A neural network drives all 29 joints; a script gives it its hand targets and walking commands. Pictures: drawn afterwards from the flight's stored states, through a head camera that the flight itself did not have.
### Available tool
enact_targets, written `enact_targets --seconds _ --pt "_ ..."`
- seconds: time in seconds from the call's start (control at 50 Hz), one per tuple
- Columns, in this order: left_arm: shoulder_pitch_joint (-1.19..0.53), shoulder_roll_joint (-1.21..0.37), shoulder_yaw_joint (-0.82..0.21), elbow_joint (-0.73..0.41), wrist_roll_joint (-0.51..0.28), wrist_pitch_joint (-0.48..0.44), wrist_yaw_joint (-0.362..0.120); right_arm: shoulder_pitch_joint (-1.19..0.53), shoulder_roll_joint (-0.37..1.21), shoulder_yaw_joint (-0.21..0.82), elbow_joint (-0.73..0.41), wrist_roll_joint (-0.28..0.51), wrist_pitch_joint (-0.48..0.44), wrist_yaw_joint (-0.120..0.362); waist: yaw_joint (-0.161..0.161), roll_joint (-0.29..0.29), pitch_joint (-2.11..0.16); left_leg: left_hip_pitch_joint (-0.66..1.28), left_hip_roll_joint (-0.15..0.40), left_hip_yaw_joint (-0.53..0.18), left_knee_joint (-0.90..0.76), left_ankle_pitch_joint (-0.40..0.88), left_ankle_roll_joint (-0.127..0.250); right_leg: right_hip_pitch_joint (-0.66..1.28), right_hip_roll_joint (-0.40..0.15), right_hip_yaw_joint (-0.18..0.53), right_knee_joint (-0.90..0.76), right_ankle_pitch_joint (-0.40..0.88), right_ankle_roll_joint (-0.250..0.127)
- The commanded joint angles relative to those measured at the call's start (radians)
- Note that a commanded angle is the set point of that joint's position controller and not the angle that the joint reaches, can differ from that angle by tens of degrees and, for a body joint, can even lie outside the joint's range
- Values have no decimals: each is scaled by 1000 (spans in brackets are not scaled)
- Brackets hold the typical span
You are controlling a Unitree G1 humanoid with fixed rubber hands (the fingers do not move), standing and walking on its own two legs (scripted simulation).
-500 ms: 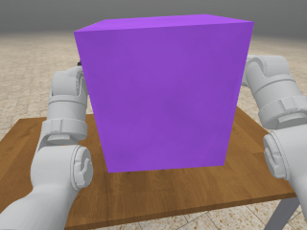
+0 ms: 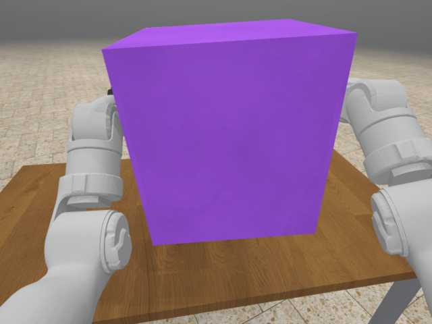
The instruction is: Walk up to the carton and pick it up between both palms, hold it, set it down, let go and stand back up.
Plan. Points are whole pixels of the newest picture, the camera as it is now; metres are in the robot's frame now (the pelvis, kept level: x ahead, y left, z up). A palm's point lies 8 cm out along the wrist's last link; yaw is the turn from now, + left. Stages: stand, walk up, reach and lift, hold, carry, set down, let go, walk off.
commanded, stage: hold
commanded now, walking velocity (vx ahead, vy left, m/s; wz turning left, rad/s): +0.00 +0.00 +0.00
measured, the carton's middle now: (225, 124) +0.36 +0.01 +0.30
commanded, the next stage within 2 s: none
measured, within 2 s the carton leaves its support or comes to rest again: neither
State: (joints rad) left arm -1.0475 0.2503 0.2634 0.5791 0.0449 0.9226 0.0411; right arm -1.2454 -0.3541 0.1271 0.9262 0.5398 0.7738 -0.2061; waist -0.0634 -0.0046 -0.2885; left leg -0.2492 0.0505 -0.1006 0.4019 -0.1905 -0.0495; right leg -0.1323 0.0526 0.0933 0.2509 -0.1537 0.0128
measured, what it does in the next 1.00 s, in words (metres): stands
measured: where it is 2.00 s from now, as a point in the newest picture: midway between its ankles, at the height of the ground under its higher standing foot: outside the picture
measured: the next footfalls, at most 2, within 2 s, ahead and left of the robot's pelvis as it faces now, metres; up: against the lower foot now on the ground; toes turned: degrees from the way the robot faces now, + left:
none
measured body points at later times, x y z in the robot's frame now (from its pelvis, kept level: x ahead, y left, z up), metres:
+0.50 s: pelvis +0.00 +0.00 +0.00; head -0.10 +0.02 +0.44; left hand +0.38 +0.19 +0.32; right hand +0.38 -0.17 +0.35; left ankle +0.01 +0.14 -0.75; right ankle -0.02 -0.13 -0.75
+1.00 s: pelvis +0.00 +0.00 +0.00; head -0.10 +0.02 +0.44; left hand +0.38 +0.19 +0.32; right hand +0.38 -0.16 +0.35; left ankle +0.01 +0.14 -0.75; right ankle -0.02 -0.13 -0.75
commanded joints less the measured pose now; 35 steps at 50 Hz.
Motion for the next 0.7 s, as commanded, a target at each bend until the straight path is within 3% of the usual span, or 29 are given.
enact_targets --seconds 0.0,0.04,0.08,0.12,0.16,0.2,0.22,0.24,0.26,0.28,0.3,0.32,0.34,0.38,0.4,0.42,0.46,0.52,0.54,0.6,0.62,0.66,0.68 --pt "-916 -609 -283 -279 -191 -99 -149 -811 636 73 -417 222 -48 120 -8 75 -361 245 -71 49 16 357 -35 57 43 -36 -1 290 36" --pt "-877 -616 -252 -216 -171 -86 -154 -800 621 50 -385 211 -40 122 11 91 -308 214 -66 49 7 308 -29 17 39 -34 -10 242 28" --pt "-867 -613 -259 -217 -167 -85 -158 -780 588 27 -382 195 -38 126 -14 96 -281 213 -62 53 -2 301 -34 24 35 -26 -12 229 27" --pt "-908 -625 -263 -220 -168 -91 -162 -787 617 33 -347 184 -40 131 -19 95 -308 231 -66 53 -5 288 -33 20 36 -30 -17 214 24" --pt "-886 -613 -271 -255 -168 -90 -157 -782 611 47 -387 200 -40 125 -12 109 -336 243 -63 50 5 336 -41 48 39 -30 -3 264 22" --pt "-868 -619 -267 -237 -168 -87 -156 -793 624 70 -408 215 -40 123 -1 78 -335 234 -66 52 12 348 -35 61 43 -32 -3 280 27" --pt "-844 -612 -256 -186 -160 -81 -158 -797 608 57 -384 204 -37 125 6 77 -302 221 -68 50 4 319 -31 31 43 -31 -11 253 30" --pt "-887 -601 -233 -208 -156 -88 -158 -771 624 50 -335 198 -29 128 9 65 -292 217 -63 49 -7 295 -21 27 35 -30 -15 227 28" --pt "-888 -609 -252 -214 -166 -87 -160 -785 607 41 -359 187 -34 126 -8 64 -303 216 -61 51 -8 285 -26 27 37 -30 -15 216 25" --pt "-872 -619 -255 -173 -166 -91 -164 -814 604 33 -357 179 -40 128 -4 63 -286 203 -62 52 -15 279 -26 23 38 -28 -18 201 24" --pt "-879 -628 -272 -185 -172 -93 -166 -805 605 35 -358 177 -40 122 -26 63 -305 213 -61 49 -16 273 -30 40 38 -31 -14 211 22" --pt "-859 -629 -260 -194 -168 -93 -168 -808 613 50 -381 186 -41 122 -1 57 -295 207 -61 47 -10 295 -28 41 40 -33 -10 224 25" --pt "-917 -615 -261 -232 -176 -98 -164 -824 623 43 -388 197 -43 124 -7 58 -337 212 -66 51 -8 296 -27 55 37 -32 -7 233 26" --pt "-886 -609 -242 -163 -167 -96 -160 -814 624 41 -348 188 -37 127 1 58 -281 198 -64 47 -14 272 -22 25 35 -32 -11 211 27" --pt "-883 -607 -235 -182 -157 -93 -161 -793 624 35 -335 183 -36 130 12 83 -291 198 -63 52 -13 269 -24 20 34 -28 -15 198 26" --pt "-893 -603 -247 -200 -163 -97 -161 -792 625 42 -348 179 -39 130 6 58 -298 192 -63 53 -15 273 -19 31 33 -26 -13 213 27" --pt "-898 -608 -262 -235 -176 -103 -160 -785 630 39 -380 186 -41 126 -14 62 -358 229 -63 44 -5 308 -27 51 33 -25 -11 249 24" --pt "-903 -592 -239 -212 -161 -100 -162 -783 634 55 -342 187 -38 129 12 70 -310 212 -63 54 -6 297 -25 42 37 -28 -10 222 29" --pt "-901 -583 -241 -189 -159 -99 -163 -785 613 39 -327 181 -35 127 -7 60 -281 203 -65 56 -17 262 -22 26 35 -27 -15 188 28" --pt "-887 -612 -255 -197 -167 -101 -164 -803 630 39 -367 182 -49 126 1 71 -314 199 -66 46 -10 261 -23 34 33 -27 -18 199 25" --pt "-929 -606 -259 -213 -174 -110 -161 -829 642 48 -379 180 -49 128 1 46 -327 194 -62 53 -11 258 -15 36 33 -27 -11 197 29" --pt "-921 -632 -272 -197 -182 -113 -154 -854 649 49 -386 185 -57 133 2 72 -332 198 -63 46 -8 256 -20 19 36 -28 -13 187 27" --pt "-895 -622 -247 -169 -165 -109 -152 -816 635 44 -338 178 -48 134 9 66 -307 194 -59 47 -14 250 -16 10 37 -27 -13 172 25"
